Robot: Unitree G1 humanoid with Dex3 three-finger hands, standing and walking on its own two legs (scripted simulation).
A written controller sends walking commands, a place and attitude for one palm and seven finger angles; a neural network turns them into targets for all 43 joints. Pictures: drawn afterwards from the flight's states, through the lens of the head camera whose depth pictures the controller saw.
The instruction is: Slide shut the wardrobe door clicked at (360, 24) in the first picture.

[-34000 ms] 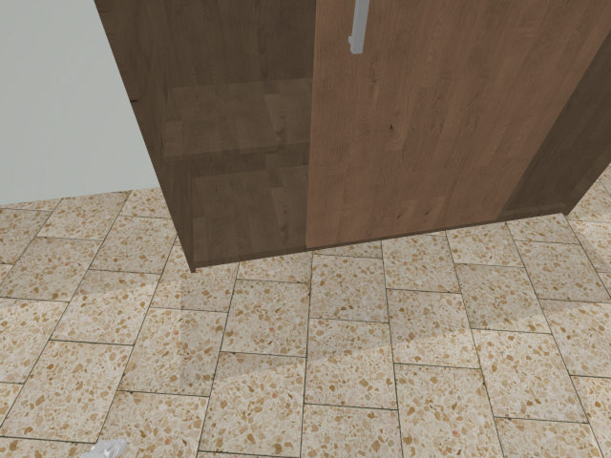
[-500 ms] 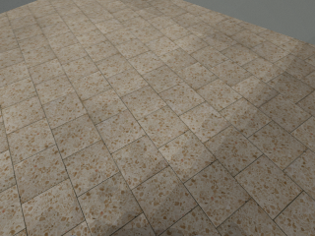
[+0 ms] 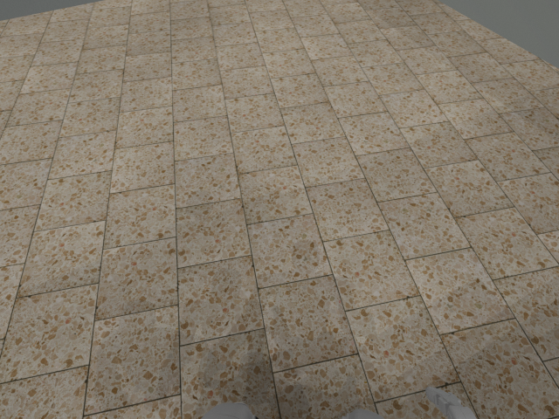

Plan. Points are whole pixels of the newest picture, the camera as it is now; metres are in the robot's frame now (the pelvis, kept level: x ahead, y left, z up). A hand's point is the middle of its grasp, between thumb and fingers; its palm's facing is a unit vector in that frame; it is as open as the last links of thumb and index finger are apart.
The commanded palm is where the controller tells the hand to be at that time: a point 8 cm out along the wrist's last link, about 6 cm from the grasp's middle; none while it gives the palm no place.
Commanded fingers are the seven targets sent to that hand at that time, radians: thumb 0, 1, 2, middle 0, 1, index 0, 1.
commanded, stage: walk to a spot facing it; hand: right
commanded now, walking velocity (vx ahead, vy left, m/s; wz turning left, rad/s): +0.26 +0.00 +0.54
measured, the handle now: out of the picture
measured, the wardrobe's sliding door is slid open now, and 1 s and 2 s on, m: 0.35 0.35 0.35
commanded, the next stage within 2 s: turn to face it in 0.14 s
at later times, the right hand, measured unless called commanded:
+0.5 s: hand (383, 293) +0.36 -0.15 -0.15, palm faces -0.16 +0.97 -0.19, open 7.4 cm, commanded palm none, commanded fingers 0.00 -0.90 -0.90 0.20 0.30 0.20 0.30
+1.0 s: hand (406, 310) +0.33 -0.19 -0.15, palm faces +0.24 +0.93 -0.28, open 7.4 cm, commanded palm none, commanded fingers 0.00 -0.90 -0.90 0.20 0.30 0.20 0.30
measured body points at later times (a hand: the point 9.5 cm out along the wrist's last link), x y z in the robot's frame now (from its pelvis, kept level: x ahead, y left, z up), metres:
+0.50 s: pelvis +0.20 +0.00 +0.00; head +0.22 +0.01 +0.45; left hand +0.11 +0.23 -0.15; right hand +0.37 -0.20 -0.13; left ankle +0.18 +0.13 -0.73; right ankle +0.15 -0.13 -0.71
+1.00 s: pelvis +0.26 +0.04 +0.00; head +0.30 +0.04 +0.45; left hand +0.33 +0.29 -0.15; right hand +0.32 -0.24 -0.13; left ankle +0.30 +0.16 -0.73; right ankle +0.23 -0.10 -0.72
